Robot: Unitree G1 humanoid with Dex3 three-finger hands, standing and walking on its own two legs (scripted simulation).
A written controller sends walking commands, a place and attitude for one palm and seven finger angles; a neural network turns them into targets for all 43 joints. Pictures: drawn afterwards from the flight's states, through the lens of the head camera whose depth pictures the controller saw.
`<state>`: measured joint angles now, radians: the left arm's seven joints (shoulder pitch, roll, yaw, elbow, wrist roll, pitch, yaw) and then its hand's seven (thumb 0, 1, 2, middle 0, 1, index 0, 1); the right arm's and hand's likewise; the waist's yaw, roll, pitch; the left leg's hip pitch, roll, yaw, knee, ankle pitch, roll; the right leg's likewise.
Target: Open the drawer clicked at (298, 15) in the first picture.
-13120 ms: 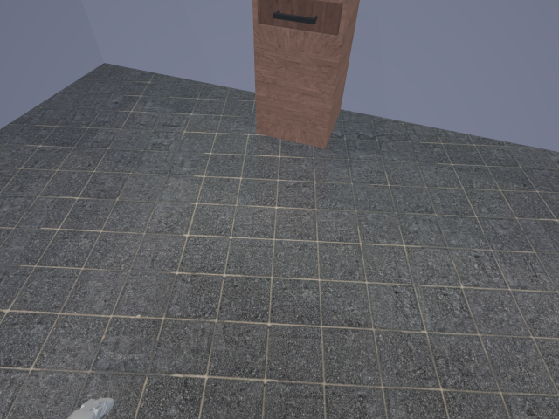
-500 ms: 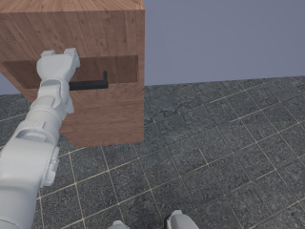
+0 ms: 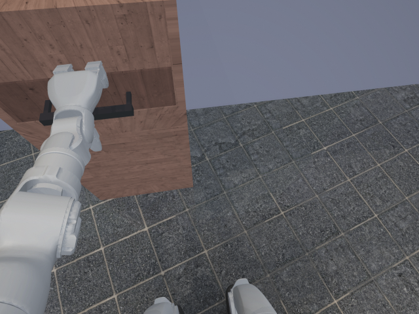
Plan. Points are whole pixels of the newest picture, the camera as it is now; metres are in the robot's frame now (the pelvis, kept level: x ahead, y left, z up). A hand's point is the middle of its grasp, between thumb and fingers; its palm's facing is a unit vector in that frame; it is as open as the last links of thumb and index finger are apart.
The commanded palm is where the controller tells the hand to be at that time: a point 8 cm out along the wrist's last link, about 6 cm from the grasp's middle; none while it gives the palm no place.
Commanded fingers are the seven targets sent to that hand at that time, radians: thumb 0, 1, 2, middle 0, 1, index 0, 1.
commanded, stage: move the hooked fingers above the handle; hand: left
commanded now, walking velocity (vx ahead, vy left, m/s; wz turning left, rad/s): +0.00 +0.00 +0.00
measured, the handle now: (88, 107) +0.57 +0.20 -0.02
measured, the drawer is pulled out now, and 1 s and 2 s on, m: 0.00 0.00 0.00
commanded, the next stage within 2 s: lift the fingers back up to retry in 1.64 s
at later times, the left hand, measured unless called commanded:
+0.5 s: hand (84, 112) +0.52 +0.19 +0.02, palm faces -0.03 -0.08 -1.00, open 13.8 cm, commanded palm +0.52 +0.21 +0.08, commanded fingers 0.00 -0.50 0.30 -0.30 -1.20 -0.30 -1.20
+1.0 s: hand (59, 116) +0.51 +0.23 +0.04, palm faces -0.14 +0.03 -0.99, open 13.7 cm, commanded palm +0.50 +0.21 +0.08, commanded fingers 0.00 -0.50 0.30 -0.30 -1.20 -0.30 -1.20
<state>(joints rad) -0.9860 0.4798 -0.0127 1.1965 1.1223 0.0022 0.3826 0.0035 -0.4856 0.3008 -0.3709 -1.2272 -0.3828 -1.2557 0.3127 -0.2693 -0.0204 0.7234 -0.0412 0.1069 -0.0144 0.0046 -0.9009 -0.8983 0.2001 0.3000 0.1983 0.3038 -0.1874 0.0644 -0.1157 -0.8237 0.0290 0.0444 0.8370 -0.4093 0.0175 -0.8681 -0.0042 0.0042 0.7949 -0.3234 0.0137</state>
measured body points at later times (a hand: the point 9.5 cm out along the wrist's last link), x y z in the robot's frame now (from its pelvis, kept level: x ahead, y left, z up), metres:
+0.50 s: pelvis +0.00 +0.00 -0.01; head +0.13 +0.01 +0.42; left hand +0.52 +0.19 +0.08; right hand -0.02 -0.28 -0.12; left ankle -0.02 +0.11 -0.70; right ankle +0.02 -0.13 -0.70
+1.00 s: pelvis -0.01 +0.00 +0.00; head +0.12 -0.01 +0.44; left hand +0.51 +0.23 +0.09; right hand -0.02 -0.27 -0.13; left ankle -0.02 +0.11 -0.70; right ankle +0.02 -0.13 -0.70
